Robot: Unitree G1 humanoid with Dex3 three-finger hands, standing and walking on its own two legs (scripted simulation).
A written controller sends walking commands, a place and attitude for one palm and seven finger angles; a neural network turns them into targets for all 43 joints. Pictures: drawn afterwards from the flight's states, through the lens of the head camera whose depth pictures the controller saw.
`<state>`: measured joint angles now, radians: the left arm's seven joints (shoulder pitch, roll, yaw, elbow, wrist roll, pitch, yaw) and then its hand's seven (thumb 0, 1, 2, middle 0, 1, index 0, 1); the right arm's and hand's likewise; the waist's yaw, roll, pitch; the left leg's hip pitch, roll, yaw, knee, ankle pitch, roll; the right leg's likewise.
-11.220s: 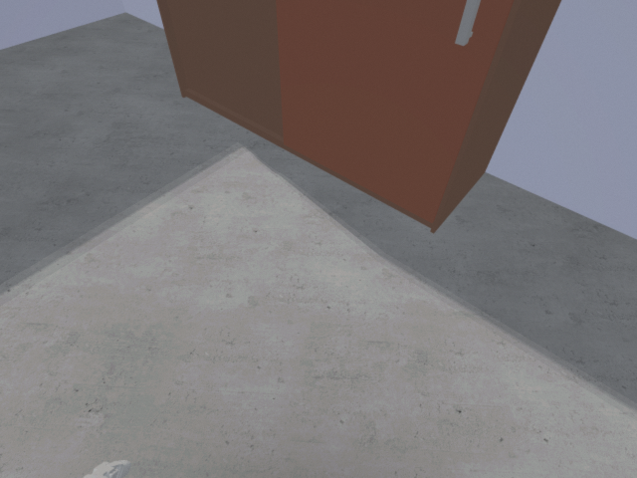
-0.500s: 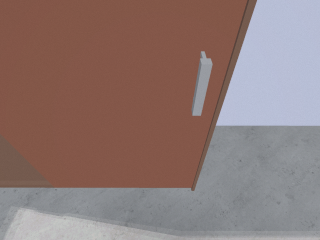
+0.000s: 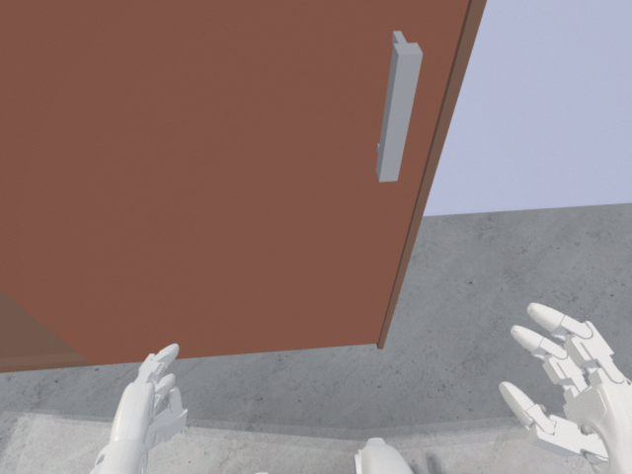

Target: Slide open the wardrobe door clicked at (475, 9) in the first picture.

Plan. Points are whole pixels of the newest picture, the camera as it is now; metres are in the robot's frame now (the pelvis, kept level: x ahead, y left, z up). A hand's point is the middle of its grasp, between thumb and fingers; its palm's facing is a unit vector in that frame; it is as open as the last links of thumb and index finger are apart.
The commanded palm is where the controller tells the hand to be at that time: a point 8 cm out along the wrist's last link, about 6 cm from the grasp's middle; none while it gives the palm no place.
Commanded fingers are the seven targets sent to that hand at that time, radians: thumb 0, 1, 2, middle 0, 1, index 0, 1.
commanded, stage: raise the hand with hooked fingers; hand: right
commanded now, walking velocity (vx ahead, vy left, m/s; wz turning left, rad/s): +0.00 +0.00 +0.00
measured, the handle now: (392, 111) +0.54 -0.10 +0.18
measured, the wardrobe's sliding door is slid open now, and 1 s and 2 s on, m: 0.00 0.00 0.00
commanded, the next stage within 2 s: move the hooked fingers beside the handle in 1.50 s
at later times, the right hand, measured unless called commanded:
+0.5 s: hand (584, 325) +0.25 -0.26 +0.13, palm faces -0.04 +1.00 -0.06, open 12.6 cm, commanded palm +0.22 -0.31 +0.15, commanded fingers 0.00 0.41 -0.34 0.29 1.14 0.29 1.14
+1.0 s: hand out of the picture +0.28 -0.30 +0.20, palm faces -0.01 +1.00 -0.07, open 13.9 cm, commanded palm +0.25 -0.35 +0.21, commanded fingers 0.00 0.50 -0.30 0.30 1.20 0.30 1.20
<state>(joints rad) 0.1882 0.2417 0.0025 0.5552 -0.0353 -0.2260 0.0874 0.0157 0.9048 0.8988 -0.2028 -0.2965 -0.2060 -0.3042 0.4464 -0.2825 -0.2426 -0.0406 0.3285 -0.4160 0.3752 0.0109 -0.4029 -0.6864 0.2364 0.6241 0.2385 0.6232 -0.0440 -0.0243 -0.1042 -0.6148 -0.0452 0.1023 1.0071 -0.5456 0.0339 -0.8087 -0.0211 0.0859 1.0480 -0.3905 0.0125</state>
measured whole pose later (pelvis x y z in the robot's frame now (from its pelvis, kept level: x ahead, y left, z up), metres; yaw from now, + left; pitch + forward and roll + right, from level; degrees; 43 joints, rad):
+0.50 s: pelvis +0.02 -0.02 +0.04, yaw +2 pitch +5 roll +2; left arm 0.27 0.27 -0.01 0.58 -0.06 -0.27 0.11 0.02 0.90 0.90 -0.20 -0.30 -0.21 -0.30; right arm 0.28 -0.36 -0.34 0.01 0.38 -0.18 0.41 0.00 0.18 -0.44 0.28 1.00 0.28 1.00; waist -0.01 -0.03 -0.08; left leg -0.41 -0.02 0.03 0.76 -0.44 -0.01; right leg -0.59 0.00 0.02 0.81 -0.32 -0.03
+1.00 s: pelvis +0.01 -0.03 +0.05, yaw +0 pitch +0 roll +2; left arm 0.24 0.26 -0.08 0.58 -0.08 -0.24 0.12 0.02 0.90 0.90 -0.21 -0.30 -0.21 -0.30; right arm -0.03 -0.48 -0.43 0.18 0.37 0.01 0.50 -0.01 0.49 -0.30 0.30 1.20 0.31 1.20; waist -0.04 -0.04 -0.03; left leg -0.24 -0.01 0.05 0.60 -0.36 -0.01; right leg -0.42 0.01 0.03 0.65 -0.23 -0.03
